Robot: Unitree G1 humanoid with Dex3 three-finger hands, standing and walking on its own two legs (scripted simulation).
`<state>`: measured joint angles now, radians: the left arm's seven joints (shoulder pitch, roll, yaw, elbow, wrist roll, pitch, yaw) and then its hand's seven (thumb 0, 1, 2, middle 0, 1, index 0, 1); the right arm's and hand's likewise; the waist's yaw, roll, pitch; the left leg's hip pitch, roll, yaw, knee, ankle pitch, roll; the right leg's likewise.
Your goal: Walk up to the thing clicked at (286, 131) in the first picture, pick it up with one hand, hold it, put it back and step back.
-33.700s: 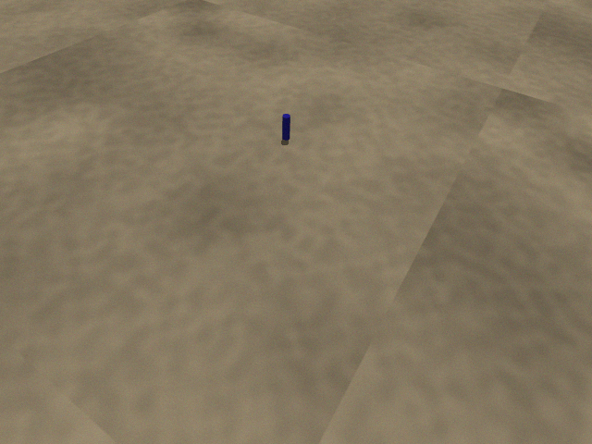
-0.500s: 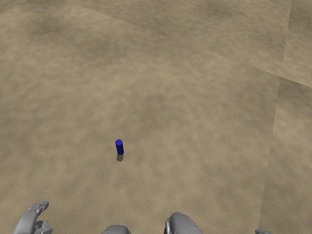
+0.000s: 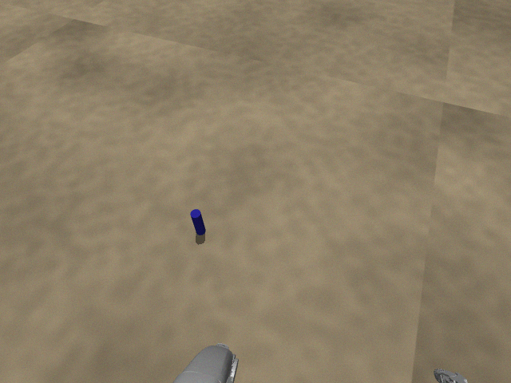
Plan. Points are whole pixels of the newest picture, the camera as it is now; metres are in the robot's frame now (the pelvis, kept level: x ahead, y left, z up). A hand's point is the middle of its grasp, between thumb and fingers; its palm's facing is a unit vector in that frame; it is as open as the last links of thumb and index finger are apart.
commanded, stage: step back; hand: left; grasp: from the side
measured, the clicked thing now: (198, 222) +0.77 +0.28 -0.69
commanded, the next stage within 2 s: stand in 1.66 s
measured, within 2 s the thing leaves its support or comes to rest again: neither
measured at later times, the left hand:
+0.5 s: hand out of the picture -0.09 +0.24 -0.15, palm faces +0.02 -0.92 -0.40, open 7.4 cm
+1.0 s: hand out of the picture -0.21 +0.26 -0.14, palm faces +0.08 -0.91 -0.40, open 7.4 cm
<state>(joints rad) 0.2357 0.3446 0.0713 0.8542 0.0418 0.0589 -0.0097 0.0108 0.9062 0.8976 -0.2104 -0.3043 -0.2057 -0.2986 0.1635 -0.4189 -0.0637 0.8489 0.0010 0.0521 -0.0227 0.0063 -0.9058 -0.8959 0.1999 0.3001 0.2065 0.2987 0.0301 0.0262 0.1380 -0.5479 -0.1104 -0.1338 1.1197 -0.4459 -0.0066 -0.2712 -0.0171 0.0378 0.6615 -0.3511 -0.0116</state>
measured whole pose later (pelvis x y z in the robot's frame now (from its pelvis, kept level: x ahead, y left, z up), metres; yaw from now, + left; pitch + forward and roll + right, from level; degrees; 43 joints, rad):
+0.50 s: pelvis -0.18 -0.03 -0.01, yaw +1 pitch -2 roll -1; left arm 0.17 0.39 0.07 0.87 0.02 0.03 0.00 0.01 0.91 0.90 -0.21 -0.30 -0.20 -0.30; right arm 0.10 -0.40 -0.04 0.81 -0.03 0.04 0.00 0.01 -0.90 -0.90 0.20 0.30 0.21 0.30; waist 0.03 0.02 0.15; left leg -0.45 0.07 0.00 0.70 -0.22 0.00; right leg -0.21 0.03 0.04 0.67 -0.42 -0.01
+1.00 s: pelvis -0.24 -0.03 +0.00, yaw +5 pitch -3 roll +1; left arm 0.24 0.42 0.07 0.99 0.02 0.00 -0.03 0.01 0.91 0.90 -0.21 -0.30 -0.20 -0.30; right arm 0.26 -0.35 -0.05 0.98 -0.04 -0.02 0.03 0.01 -0.90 -0.90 0.20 0.30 0.21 0.30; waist 0.00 -0.02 0.07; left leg -0.22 -0.01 -0.02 0.57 -0.31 0.02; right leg -0.36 -0.02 0.02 0.80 -0.45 -0.02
